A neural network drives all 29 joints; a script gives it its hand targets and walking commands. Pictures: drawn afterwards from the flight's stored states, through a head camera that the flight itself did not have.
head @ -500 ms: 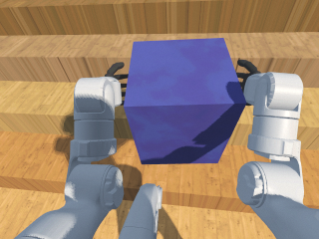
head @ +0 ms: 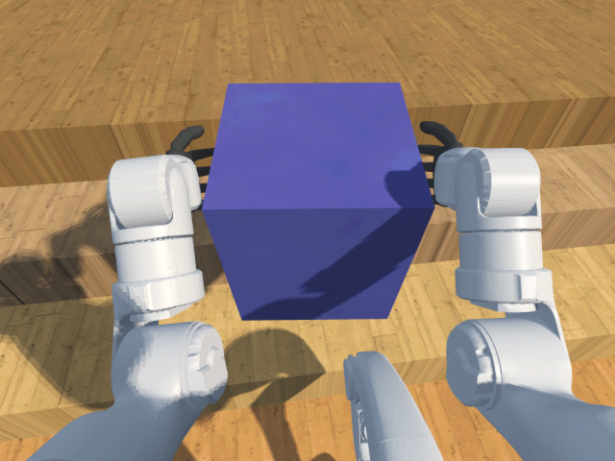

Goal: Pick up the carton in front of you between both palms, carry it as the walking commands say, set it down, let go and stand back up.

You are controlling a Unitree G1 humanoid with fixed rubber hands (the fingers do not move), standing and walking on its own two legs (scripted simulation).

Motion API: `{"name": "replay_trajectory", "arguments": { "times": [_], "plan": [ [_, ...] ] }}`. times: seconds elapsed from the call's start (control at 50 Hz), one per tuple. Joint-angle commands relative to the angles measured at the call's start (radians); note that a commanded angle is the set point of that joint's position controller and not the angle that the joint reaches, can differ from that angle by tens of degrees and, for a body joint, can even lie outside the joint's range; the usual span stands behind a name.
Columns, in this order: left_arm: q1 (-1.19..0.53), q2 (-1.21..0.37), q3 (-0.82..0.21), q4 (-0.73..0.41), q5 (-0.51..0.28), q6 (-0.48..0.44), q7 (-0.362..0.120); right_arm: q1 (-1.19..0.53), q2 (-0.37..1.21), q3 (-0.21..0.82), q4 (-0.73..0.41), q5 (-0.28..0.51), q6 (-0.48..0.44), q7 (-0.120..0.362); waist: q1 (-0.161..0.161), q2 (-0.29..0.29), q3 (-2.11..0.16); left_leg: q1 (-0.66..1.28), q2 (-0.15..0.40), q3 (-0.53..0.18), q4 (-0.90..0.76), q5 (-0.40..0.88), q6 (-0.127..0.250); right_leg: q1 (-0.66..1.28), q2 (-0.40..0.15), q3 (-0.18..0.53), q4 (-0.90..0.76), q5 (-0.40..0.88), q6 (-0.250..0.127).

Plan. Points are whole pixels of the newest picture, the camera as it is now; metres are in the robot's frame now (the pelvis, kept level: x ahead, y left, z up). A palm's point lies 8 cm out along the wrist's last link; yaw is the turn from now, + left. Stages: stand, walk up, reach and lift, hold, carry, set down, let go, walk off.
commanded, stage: carry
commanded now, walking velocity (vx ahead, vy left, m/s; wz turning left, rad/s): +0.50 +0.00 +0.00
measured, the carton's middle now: (314, 211) +0.40 -0.02 +0.13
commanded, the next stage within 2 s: none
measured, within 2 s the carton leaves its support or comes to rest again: neither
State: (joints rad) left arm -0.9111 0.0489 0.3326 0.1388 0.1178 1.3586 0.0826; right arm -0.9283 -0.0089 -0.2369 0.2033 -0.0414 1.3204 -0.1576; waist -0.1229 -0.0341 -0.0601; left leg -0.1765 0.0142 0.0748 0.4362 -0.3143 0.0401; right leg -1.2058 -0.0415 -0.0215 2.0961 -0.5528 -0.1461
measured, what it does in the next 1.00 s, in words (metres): climbs: right foot 0.18 m higher, then left foot 0.18 m higher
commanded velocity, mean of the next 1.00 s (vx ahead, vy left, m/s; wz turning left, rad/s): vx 0.50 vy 0.00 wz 0.00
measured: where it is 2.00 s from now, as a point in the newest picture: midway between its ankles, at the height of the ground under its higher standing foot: (261, 64)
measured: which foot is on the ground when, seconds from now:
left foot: down 0.00-0.16, up 0.18-0.56, down 0.58-1.00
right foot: up 0.00-0.10, down 0.12-0.64, up 0.66-1.00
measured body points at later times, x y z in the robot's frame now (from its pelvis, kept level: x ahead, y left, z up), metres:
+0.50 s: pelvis +0.30 -0.02 +0.18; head +0.31 -0.04 +0.63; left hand +0.68 +0.15 +0.39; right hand +0.71 -0.15 +0.38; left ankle +0.38 +0.11 -0.25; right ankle +0.24 -0.13 -0.56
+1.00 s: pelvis +0.62 +0.00 +0.36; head +0.62 +0.04 +0.81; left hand +1.02 +0.15 +0.56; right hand +1.00 -0.15 +0.58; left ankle +0.52 +0.12 -0.38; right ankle +0.76 -0.12 -0.09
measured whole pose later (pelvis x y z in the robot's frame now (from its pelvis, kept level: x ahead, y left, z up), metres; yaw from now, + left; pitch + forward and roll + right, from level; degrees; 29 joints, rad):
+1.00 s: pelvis +0.62 +0.00 +0.36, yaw +0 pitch +3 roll -3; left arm -0.96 0.05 0.32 0.17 0.11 1.39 0.10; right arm -0.95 -0.02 -0.27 0.19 -0.04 1.36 -0.14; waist -0.08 -0.02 -0.06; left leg -0.03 0.08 0.05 0.28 -0.30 0.01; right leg -1.31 -0.07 -0.08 1.90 -0.52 -0.15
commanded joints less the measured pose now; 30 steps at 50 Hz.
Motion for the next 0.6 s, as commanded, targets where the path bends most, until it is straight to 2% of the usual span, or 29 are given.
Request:
{"name": "replay_trajectory", "arguments": {
  "times": [0.0,0.02,0.04,0.06,0.08,0.1,0.12,0.14,0.16,0.18,0.2,0.22,0.26,0.28,0.3,0.32,0.34,0.36,0.38,0.4,0.42,0.44,0.46,0.48,0.5,0.52,0.54,0.56,0.58],
  "plan": [
    [-0.678,-0.983,-0.555,0.043,-0.366,0.006,-0.138,-0.749,1.027,0.473,-0.094,0.450,0.030,0.298,0.054,0.119,-0.138,0.242,0.205,-0.206,-0.286,0.019,0.142,-0.264,-0.069,-0.067,-0.167,0.007,0.020],
    [-0.709,-0.981,-0.552,0.048,-0.380,0.013,-0.129,-0.760,1.006,0.438,-0.093,0.452,0.038,0.299,0.076,0.151,-0.127,-0.039,0.174,-0.077,-0.482,0.201,0.163,0.108,-0.060,-0.164,-0.474,0.064,0.018],
    [-0.739,-1.005,-0.569,0.049,-0.404,0.022,-0.123,-0.789,1.000,0.422,-0.079,0.437,0.051,0.296,0.120,0.247,-0.176,-0.260,0.102,0.090,-0.473,0.574,0.163,0.494,-0.018,-0.220,-0.665,0.152,0.006],
    [-0.766,-1.034,-0.589,0.065,-0.437,0.026,-0.119,-0.734,0.985,0.392,-0.045,0.421,0.061,0.293,0.151,0.311,-0.278,-0.242,0.105,0.114,-0.354,1.195,0.181,0.693,0.065,-0.284,-0.702,0.299,-0.007],
    [-0.745,-1.071,-0.597,0.064,-0.462,0.026,-0.121,-0.726,0.964,0.376,-0.041,0.400,0.066,0.290,0.243,0.398,-0.416,-0.085,0.152,0.142,-0.168,1.660,0.172,0.775,0.108,-0.327,-0.735,0.329,-0.022],
    [-0.759,-1.098,-0.592,0.043,-0.482,0.021,-0.123,-0.732,0.960,0.366,-0.028,0.373,0.071,0.289,0.327,0.427,-0.517,0.060,0.176,0.162,0.067,1.900,0.146,0.837,0.154,-0.345,-0.854,0.285,-0.018],
    [-0.816,-1.138,-0.605,0.023,-0.505,0.014,-0.129,-0.730,0.976,0.360,-0.015,0.356,0.072,0.286,0.363,0.283,-0.588,0.150,0.127,0.173,0.396,1.851,0.097,0.940,0.212,-0.295,-1.162,0.342,-0.016],
    [-0.817,-1.191,-0.627,0.001,-0.553,0.005,-0.145,-0.699,0.954,0.346,-0.008,0.328,0.060,0.281,0.361,0.231,-0.614,0.082,0.108,0.068,0.649,1.477,0.067,1.064,0.174,-0.091,-1.466,0.418,0.008],
    [-0.806,-1.194,-0.647,0.007,-0.572,-0.019,-0.161,-0.623,0.976,0.312,0.010,0.293,0.049,0.277,0.272,-0.183,-0.694,-0.351,-0.137,-0.046,1.193,0.267,-0.057,1.338,-0.176,0.626,-1.599,1.082,-0.233],
    [-0.843,-1.257,-0.651,-0.014,-0.608,-0.033,-0.179,-0.608,0.929,0.290,0.037,0.245,0.032,0.273,0.243,-0.106,-0.802,-0.430,-0.156,-0.274,1.573,0.174,-0.031,1.376,-0.249,0.794,-1.602,1.074,-0.318],
    [-0.915,-1.287,-0.661,-0.056,-0.635,-0.051,-0.194,-0.607,0.921,0.273,0.027,0.218,0.025,0.271,0.240,-0.036,-0.736,-0.540,-0.129,-0.310,1.638,0.153,0.010,1.326,-0.221,0.754,-1.551,0.773,-0.302],
    [-0.974,-1.296,-0.667,-0.115,-0.649,-0.066,-0.208,-0.675,0.939,0.281,-0.020,0.215,0.017,0.267,0.223,0.031,-0.585,-0.636,-0.083,-0.266,1.574,0.115,0.047,1.230,-0.199,0.690,-1.567,0.496,-0.219],
    [-1.006,-1.323,-0.683,-0.135,-0.676,-0.074,-0.223,-0.719,0.919,0.305,-0.052,0.209,0.004,0.249,0.168,0.030,-0.440,-0.713,-0.012,-0.264,1.467,0.127,0.089,1.148,-0.170,0.531,-1.604,0.205,-0.117],
    [-0.980,-1.313,-0.678,-0.123,-0.673,-0.074,-0.226,-0.702,0.910,0.317,-0.063,0.211,-0.001,0.240,0.168,0.043,-0.413,-0.734,0.008,-0.226,1.420,0.132,0.091,1.140,-0.185,0.480,-1.618,0.178,-0.100],
    [-0.935,-1.299,-0.667,-0.097,-0.658,-0.068,-0.227,-0.674,0.903,0.333,-0.066,0.212,-0.004,0.234,0.176,0.066,-0.406,-0.770,0.022,-0.218,1.374,0.085,0.093,1.160,-0.209,0.467,-1.643,0.260,-0.109],
    [-0.895,-1.288,-0.657,-0.067,-0.639,-0.060,-0.224,-0.647,0.907,0.351,-0.059,0.214,-0.004,0.230,0.188,0.094,-0.387,-0.812,0.020,-0.142,1.286,0.045,0.089,1.196,-0.209,0.408,-1.664,0.350,-0.125],
    [-0.846,-1.271,-0.642,-0.037,-0.617,-0.052,-0.220,-0.626,0.914,0.352,-0.039,0.216,0.000,0.229,0.206,0.082,-0.367,-0.887,0.019,-0.097,1.340,0.038,0.092,1.267,-0.238,0.400,-1.688,0.515,-0.150],
    [-0.806,-1.234,-0.625,-0.024,-0.596,-0.046,-0.217,-0.613,0.921,0.376,-0.033,0.229,0.006,0.229,0.245,0.005,-0.371,-1.004,0.003,-0.044,1.538,-0.063,0.100,1.338,-0.269,0.413,-1.726,0.618,-0.184],
    [-0.768,-1.201,-0.602,-0.001,-0.569,-0.037,-0.212,-0.620,0.940,0.397,-0.021,0.239,0.014,0.229,0.262,-0.017,-0.355,-1.175,0.020,-0.097,1.671,-0.184,0.105,1.442,-0.301,0.434,-1.733,0.631,-0.191],
    [-0.745,-1.177,-0.587,0.011,-0.547,-0.028,-0.210,-0.617,0.941,0.413,-0.008,0.250,0.024,0.226,0.278,-0.041,-0.344,-1.365,0.022,-0.124,1.847,-0.304,0.116,1.547,-0.328,0.437,-1.730,0.596,-0.193],
    [-0.739,-1.146,-0.570,0.022,-0.532,-0.019,-0.210,-0.626,0.946,0.424,-0.002,0.262,0.034,0.223,0.281,-0.017,-0.306,-1.500,0.040,-0.146,1.892,-0.360,0.120,1.614,-0.331,0.413,-1.747,0.521,-0.166],
    [-0.750,-1.127,-0.560,0.019,-0.530,-0.011,-0.212,-0.648,0.943,0.429,0.003,0.272,0.041,0.221,0.233,0.007,-0.271,-1.477,0.067,-0.115,1.764,-0.345,0.123,1.543,-0.260,0.322,-1.781,0.421,-0.099],
    [-0.772,-1.107,-0.549,0.016,-0.529,-0.004,-0.216,-0.669,0.938,0.433,-0.001,0.284,0.046,0.215,0.213,0.000,-0.204,-1.410,0.087,-0.052,1.628,-0.285,0.105,1.426,-0.226,0.239,-1.848,0.276,-0.056],
    [-0.780,-1.073,-0.528,0.009,-0.521,0.003,-0.220,-0.695,0.940,0.435,-0.015,0.306,0.051,0.209,0.198,-0.039,-0.163,-1.297,0.096,0.027,1.513,-0.207,0.089,1.288,-0.185,0.183,-1.950,0.225,-0.047],
    [-0.777,-1.063,-0.511,0.027,-0.513,0.011,-0.218,-0.742,0.948,0.442,-0.024,0.323,0.059,0.204,0.156,-0.072,-0.147,-0.938,0.098,0.089,1.179,-0.186,0.082,0.983,-0.136,0.066,-2.129,0.433,-0.061],
    [-0.817,-1.057,-0.505,0.031,-0.497,0.021,-0.216,-0.765,0.968,0.466,-0.016,0.342,0.067,0.197,0.103,-0.180,-0.187,-0.558,0.062,0.154,0.982,-0.089,0.094,0.780,-0.085,-0.120,-2.118,0.818,-0.062],
    [-0.763,-1.028,-0.474,0.073,-0.484,0.034,-0.213,-0.767,0.989,0.470,-0.001,0.374,0.070,0.193,0.076,-0.244,-0.295,-0.365,-0.025,0.217,0.936,0.065,0.112,0.828,-0.085,-0.151,-2.007,1.434,-0.073],
    [-0.718,-1.012,-0.458,0.082,-0.459,0.041,-0.209,-0.746,1.021,0.493,-0.016,0.398,0.072,0.187,-0.001,-0.330,-0.434,-0.259,-0.077,0.261,0.893,0.085,0.130,0.966,-0.115,-0.190,-1.817,1.871,-0.062],
    [-0.749,-0.999,-0.435,0.073,-0.438,0.037,-0.211,-0.789,1.032,0.484,-0.036,0.415,0.063,0.190,-0.094,-0.358,-0.533,-0.166,-0.124,0.285,0.758,0.071,0.119,1.085,-0.139,-0.214,-1.593,2.092,-0.043]
  ]
}}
